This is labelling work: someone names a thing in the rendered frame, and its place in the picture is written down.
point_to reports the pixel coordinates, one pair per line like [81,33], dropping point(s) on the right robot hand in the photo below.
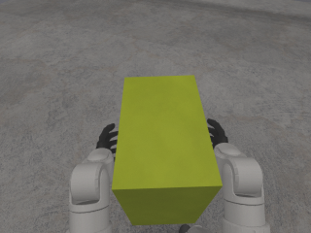
[217,132]

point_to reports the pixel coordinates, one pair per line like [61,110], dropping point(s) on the robot left forearm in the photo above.
[89,193]

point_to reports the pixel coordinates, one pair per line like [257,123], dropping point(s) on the left robot hand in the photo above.
[105,137]

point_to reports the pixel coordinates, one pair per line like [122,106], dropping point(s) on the robot right forearm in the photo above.
[243,191]

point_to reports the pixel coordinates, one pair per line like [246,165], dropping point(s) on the carton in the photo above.
[165,169]

